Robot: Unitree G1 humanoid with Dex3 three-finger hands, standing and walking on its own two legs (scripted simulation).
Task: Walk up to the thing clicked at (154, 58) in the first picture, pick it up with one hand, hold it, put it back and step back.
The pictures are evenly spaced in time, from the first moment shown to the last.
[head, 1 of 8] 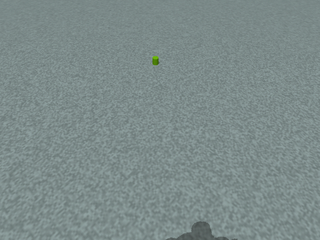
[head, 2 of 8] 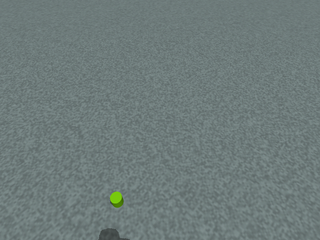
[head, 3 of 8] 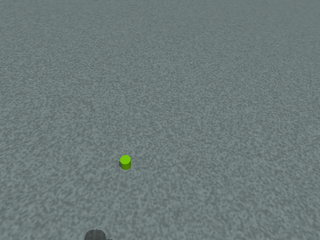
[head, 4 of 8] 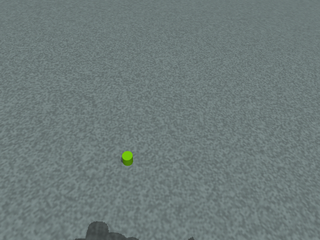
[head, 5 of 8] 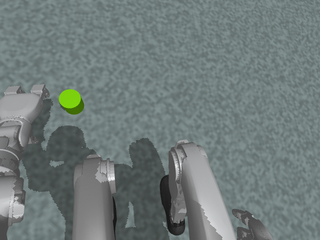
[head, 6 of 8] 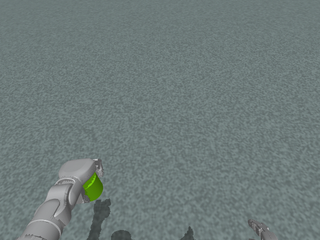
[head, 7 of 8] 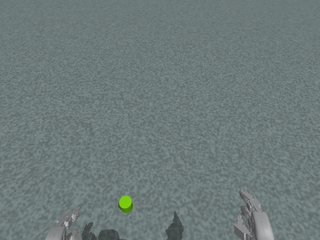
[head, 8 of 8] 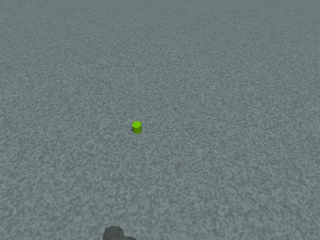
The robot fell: no
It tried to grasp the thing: yes
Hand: left
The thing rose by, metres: 0.67
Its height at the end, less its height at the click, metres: +0.00
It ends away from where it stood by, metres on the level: 0.01
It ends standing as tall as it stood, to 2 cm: yes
